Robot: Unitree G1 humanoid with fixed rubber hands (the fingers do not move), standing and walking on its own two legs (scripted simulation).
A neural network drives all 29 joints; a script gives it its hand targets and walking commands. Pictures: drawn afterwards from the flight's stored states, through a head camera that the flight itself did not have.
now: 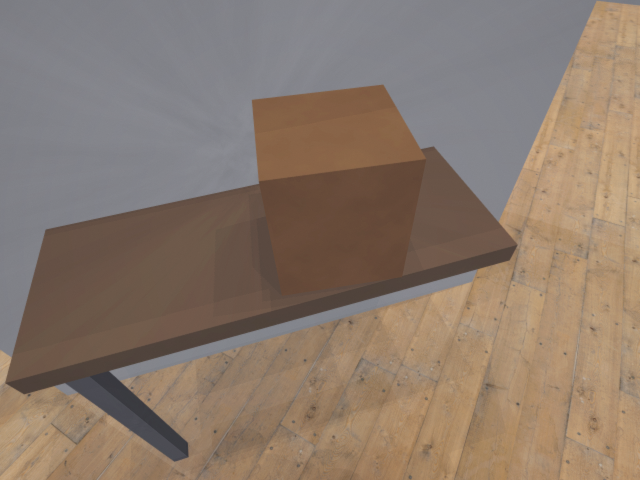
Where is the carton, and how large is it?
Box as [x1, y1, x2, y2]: [252, 85, 425, 295]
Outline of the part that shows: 383,85 252,100 258,178 282,295 398,277 402,274 425,158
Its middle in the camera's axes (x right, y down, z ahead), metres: +0.02 -0.07 +0.63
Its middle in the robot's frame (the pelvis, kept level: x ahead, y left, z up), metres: +0.54 -0.02 +0.05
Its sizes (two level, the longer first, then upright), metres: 0.210 0.200 0.250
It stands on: a table, 0.69 m high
